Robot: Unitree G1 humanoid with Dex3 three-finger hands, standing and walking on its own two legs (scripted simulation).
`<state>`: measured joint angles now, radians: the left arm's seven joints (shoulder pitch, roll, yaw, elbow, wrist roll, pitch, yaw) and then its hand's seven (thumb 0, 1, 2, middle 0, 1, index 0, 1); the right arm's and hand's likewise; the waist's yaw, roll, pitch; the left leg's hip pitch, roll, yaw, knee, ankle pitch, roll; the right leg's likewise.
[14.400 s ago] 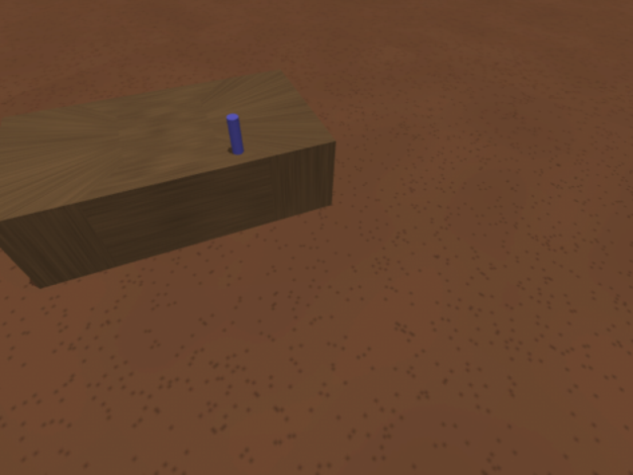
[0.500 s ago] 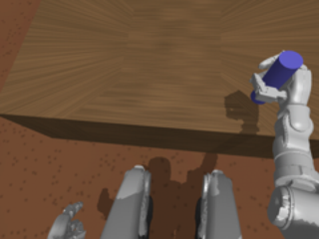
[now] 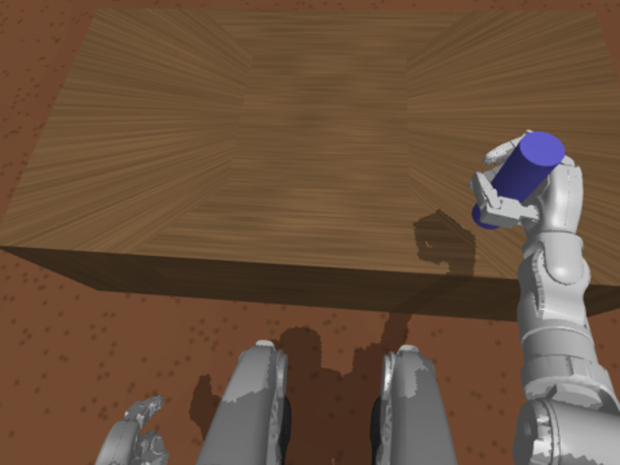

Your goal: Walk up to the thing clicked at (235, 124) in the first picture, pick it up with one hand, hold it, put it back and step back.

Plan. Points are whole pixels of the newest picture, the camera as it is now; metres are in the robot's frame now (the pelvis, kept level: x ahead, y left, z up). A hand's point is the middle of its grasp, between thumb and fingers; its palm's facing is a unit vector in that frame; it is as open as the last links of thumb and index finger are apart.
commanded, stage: lift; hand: right
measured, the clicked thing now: (510, 187) +0.45 -0.21 +0.03
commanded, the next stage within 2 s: hold in 1.32 s
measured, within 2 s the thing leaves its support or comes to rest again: neither
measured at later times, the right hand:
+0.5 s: hand (546, 167) +0.40 -0.19 +0.14, palm faces +0.12 +0.99 -0.02, open 5.6 cm
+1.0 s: hand (571, 145) +0.39 -0.18 +0.19, palm faces +0.10 +0.99 -0.02, open 5.6 cm
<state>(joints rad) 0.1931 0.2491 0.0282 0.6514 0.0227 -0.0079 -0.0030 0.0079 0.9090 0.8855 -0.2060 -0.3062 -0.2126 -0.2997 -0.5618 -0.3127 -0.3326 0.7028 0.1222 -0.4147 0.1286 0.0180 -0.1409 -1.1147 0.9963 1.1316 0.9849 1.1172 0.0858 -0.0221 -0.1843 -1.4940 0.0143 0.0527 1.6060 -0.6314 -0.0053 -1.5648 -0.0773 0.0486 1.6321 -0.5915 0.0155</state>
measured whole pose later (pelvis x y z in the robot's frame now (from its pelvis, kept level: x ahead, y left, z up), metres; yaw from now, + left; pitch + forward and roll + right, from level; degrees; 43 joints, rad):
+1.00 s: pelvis +0.04 +0.00 +0.15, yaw -2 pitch +12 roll +2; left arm 0.25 0.23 0.02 0.67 0.00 -0.04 0.03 0.01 0.91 0.88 -0.19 -0.30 -0.19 -0.29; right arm -0.21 -0.20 -0.16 0.48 0.15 -0.39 0.07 0.02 -0.14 -1.12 1.00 1.14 0.98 1.12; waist 0.04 -0.02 -0.09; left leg -0.72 0.01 0.04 0.97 -0.46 -0.01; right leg -0.78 -0.07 0.00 1.00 -0.44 0.02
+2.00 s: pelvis +0.05 +0.00 +0.17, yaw -2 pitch +7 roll +1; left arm 0.23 0.22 0.01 0.68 -0.01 -0.03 0.05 0.01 0.91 0.89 -0.20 -0.31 -0.20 -0.30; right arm -0.12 -0.18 -0.12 0.41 0.16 -0.36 0.06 0.02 -0.14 -1.12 1.00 1.15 0.98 1.12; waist 0.02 -0.01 -0.05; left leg -0.51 0.02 0.04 0.81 -0.41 -0.01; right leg -0.57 -0.06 -0.01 0.84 -0.38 0.02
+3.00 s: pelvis +0.04 +0.00 +0.17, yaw -2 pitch +6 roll +1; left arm 0.22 0.22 0.00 0.68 -0.01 -0.05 0.05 0.01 0.91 0.89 -0.20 -0.31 -0.20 -0.30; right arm -0.10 -0.18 -0.12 0.40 0.17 -0.36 0.07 0.02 -0.13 -1.13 0.99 1.15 0.98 1.12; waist 0.02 -0.02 -0.04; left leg -0.50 0.02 0.04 0.79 -0.39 -0.01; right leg -0.55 -0.06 -0.01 0.81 -0.36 0.02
